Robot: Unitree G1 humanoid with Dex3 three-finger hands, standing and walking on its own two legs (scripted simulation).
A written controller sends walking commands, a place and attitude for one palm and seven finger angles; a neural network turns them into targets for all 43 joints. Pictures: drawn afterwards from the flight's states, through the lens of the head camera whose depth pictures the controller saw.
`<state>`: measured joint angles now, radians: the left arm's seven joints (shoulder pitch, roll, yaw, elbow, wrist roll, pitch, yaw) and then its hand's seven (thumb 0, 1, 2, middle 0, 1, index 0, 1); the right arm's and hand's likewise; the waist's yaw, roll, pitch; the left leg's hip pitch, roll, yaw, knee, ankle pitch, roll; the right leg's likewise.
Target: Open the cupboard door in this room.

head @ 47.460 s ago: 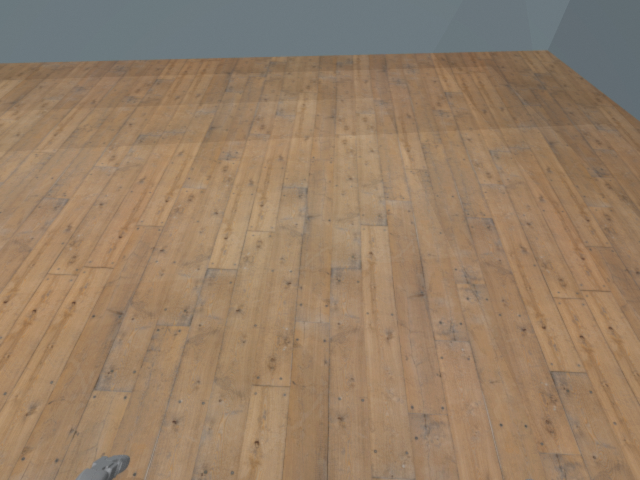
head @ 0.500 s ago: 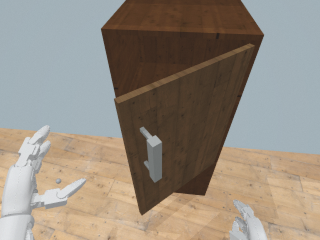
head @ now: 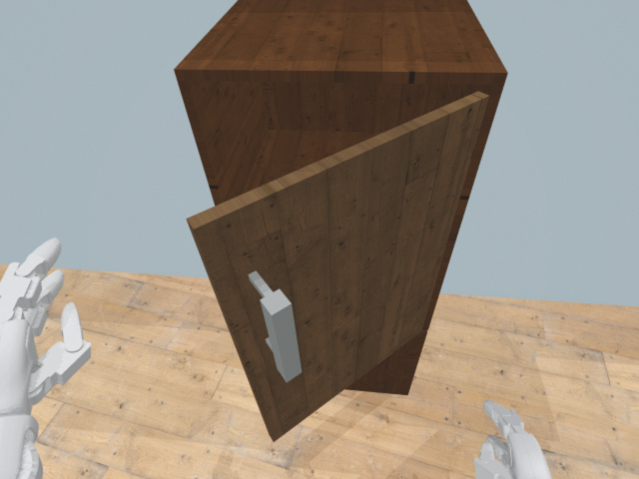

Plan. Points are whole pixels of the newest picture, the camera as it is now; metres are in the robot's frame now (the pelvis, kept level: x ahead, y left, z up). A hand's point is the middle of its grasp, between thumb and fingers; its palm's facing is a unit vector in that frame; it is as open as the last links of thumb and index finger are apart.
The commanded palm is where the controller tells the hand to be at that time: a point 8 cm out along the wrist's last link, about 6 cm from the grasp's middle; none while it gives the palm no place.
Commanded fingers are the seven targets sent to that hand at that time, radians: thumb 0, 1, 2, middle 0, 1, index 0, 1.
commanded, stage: draw the hand back to the body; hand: left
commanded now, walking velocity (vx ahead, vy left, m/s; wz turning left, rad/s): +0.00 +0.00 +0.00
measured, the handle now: (274, 327) +0.27 +0.09 +0.07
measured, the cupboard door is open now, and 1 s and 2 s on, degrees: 42 42 42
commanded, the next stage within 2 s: step back with the hand held close in 0.16 s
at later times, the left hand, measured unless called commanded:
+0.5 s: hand (77, 354) +0.18 +0.26 +0.15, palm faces +0.36 -0.80 -0.48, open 7.4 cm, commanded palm +0.12 +0.30 +0.17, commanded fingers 0.00 0.90 0.90 -0.20 -0.30 -0.20 -0.30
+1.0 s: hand out of the picture +0.05 +0.32 +0.15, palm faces +0.45 -0.75 -0.49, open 7.4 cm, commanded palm +0.00 +0.35 +0.17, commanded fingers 0.00 0.90 0.90 -0.20 -0.30 -0.20 -0.30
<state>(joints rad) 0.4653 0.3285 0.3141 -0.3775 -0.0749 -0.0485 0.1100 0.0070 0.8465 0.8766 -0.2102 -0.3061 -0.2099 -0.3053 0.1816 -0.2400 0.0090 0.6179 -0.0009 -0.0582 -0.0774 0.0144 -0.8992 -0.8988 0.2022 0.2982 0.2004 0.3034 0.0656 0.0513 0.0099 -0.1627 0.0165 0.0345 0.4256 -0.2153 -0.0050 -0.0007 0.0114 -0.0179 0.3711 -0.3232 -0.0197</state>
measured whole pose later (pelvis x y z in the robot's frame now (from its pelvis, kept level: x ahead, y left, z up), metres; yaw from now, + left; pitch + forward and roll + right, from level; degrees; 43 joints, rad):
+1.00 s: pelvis -0.13 +0.05 -0.02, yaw +2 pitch -1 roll -3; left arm 0.59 0.41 0.42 -0.56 -0.04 -0.17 0.15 0.01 0.89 0.90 -0.22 -0.31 -0.22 -0.31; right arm 0.22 -0.21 -0.01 0.57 0.00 -0.04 -0.07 0.01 -0.90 -0.90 0.20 0.30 0.20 0.30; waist 0.02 0.03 0.06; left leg -0.48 -0.01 0.01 0.66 -0.28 0.01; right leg -0.30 0.01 0.01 0.53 -0.20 0.00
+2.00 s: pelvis -0.31 +0.07 +0.00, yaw -3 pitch -2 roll +1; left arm 0.65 0.43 0.41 -0.56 -0.03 -0.18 0.13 0.01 0.89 0.90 -0.22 -0.31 -0.22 -0.31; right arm 0.26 -0.19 -0.01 0.66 -0.02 -0.07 -0.05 0.01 -0.90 -0.90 0.20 0.30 0.20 0.30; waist 0.01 -0.03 -0.03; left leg -0.57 -0.05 0.02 1.05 -0.33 -0.03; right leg -0.24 0.04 -0.04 0.51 -0.26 -0.08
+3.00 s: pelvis -0.32 +0.12 +0.00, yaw +4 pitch -2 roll -1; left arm 0.28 0.18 0.03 1.03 0.02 0.03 0.02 -0.03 0.96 0.90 -0.21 -0.30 -0.21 -0.30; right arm 0.29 -0.18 0.00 1.03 -0.03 0.03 -0.02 0.01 -0.90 -0.90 0.20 0.30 0.20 0.30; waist 0.00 0.03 0.04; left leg -0.20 0.03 0.04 0.48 -0.25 0.00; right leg -0.21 -0.02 -0.13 0.43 -0.19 -0.02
